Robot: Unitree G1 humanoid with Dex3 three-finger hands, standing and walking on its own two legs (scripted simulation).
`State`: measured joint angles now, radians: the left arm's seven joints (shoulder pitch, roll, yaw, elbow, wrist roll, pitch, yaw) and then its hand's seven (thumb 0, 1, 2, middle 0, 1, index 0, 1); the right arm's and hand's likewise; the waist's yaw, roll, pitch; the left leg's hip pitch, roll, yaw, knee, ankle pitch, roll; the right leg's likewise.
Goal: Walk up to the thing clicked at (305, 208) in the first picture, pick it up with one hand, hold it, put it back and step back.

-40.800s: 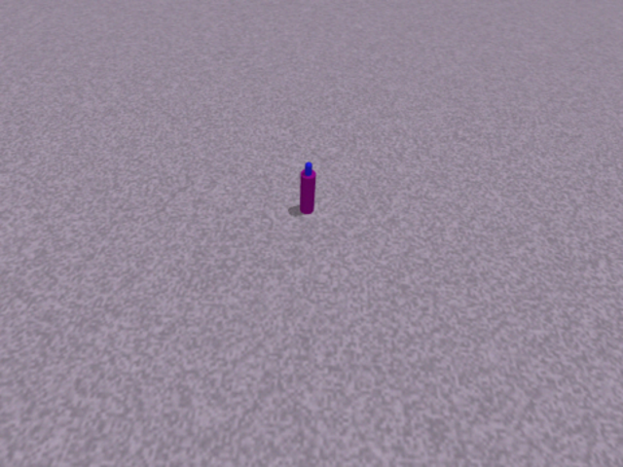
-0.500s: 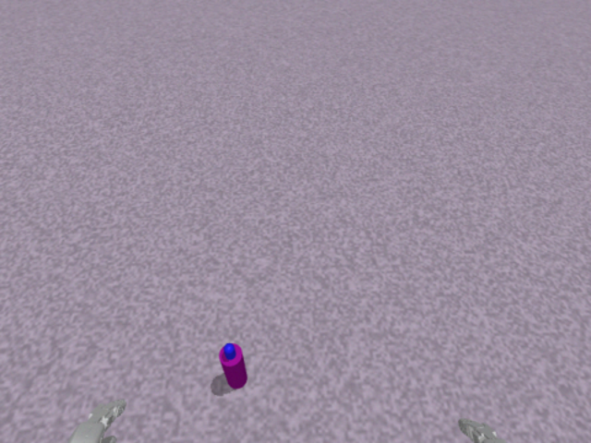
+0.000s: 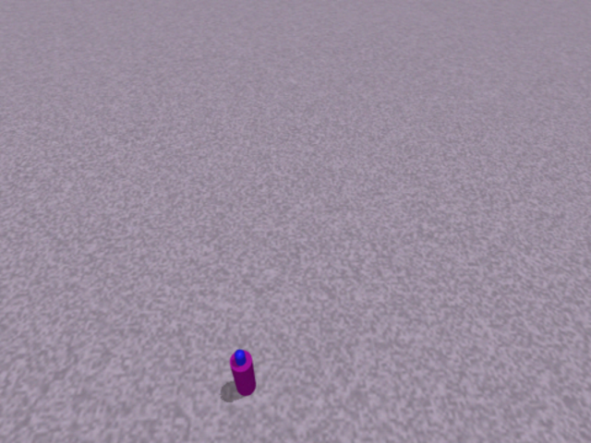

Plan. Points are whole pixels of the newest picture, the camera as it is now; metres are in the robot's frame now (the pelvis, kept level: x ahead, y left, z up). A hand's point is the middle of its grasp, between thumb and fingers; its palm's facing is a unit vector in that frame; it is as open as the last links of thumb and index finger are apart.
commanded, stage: stand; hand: left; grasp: from the side
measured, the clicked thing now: (243, 370) +0.44 +0.15 -0.64
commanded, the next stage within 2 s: step back in 1.52 s
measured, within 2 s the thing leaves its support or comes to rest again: neither
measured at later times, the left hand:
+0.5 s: hand out of the picture +0.06 +0.24 -0.16, palm faces -0.02 -0.94 -0.33, open 7.4 cm
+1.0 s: hand out of the picture +0.10 +0.24 -0.15, palm faces -0.02 -0.94 -0.33, open 7.4 cm
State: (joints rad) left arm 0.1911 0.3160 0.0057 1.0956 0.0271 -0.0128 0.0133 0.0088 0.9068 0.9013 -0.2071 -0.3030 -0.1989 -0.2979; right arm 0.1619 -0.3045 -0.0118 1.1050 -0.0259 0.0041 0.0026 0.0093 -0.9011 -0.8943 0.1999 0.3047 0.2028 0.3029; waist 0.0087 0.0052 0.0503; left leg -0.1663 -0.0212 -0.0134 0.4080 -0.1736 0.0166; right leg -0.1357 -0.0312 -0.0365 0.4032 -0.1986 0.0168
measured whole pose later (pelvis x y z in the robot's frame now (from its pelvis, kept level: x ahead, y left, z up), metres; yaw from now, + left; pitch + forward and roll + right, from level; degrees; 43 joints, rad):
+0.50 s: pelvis +0.01 +0.00 +0.00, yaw +0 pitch -3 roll +0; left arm 0.14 0.32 0.00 1.16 0.02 -0.02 0.01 0.01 0.91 0.90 -0.21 -0.30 -0.20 -0.30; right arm 0.13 -0.32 0.00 1.15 -0.02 0.00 0.00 0.01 -0.90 -0.89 0.20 0.30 0.20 0.30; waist 0.00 0.01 0.05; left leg -0.14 -0.02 -0.01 0.35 -0.15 0.01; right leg -0.12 -0.03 -0.04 0.35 -0.18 0.01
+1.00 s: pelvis +0.02 -0.01 +0.01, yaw +0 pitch -3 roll +0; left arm 0.11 0.33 0.01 1.15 0.02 -0.02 0.01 0.01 0.91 0.90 -0.21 -0.30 -0.20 -0.30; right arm 0.11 -0.34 0.00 1.16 -0.02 -0.01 0.00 0.01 -0.90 -0.89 0.20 0.30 0.20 0.30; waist -0.01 0.00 0.04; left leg -0.11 -0.01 -0.01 0.31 -0.15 0.00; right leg -0.09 -0.02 -0.04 0.31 -0.18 0.01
